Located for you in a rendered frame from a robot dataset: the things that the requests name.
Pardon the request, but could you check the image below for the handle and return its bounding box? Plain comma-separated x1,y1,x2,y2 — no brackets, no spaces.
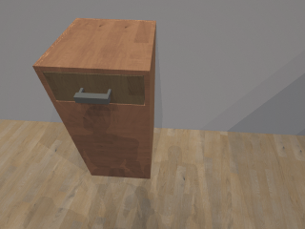
73,88,112,105

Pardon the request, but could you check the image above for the cabinet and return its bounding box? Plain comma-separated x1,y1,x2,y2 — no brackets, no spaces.
32,18,156,179

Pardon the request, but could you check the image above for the drawer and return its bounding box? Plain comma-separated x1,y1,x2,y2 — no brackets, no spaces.
42,71,145,105

